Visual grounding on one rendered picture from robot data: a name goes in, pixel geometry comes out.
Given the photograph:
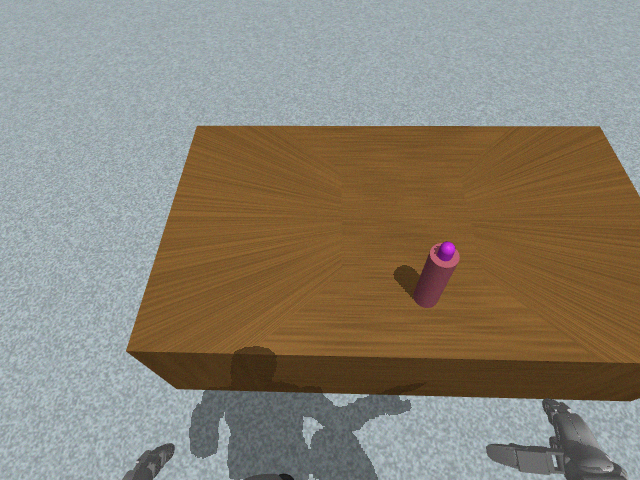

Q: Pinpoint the right robot arm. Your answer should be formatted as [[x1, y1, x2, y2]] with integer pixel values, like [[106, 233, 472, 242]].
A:
[[563, 445, 629, 480]]

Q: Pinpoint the bottle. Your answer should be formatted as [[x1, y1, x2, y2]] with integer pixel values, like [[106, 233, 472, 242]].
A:
[[413, 242, 460, 308]]

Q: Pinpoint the left robot hand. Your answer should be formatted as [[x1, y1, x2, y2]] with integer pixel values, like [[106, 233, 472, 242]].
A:
[[122, 443, 175, 480]]

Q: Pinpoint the right robot hand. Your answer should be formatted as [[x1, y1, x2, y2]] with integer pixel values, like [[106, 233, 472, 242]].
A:
[[486, 398, 601, 480]]

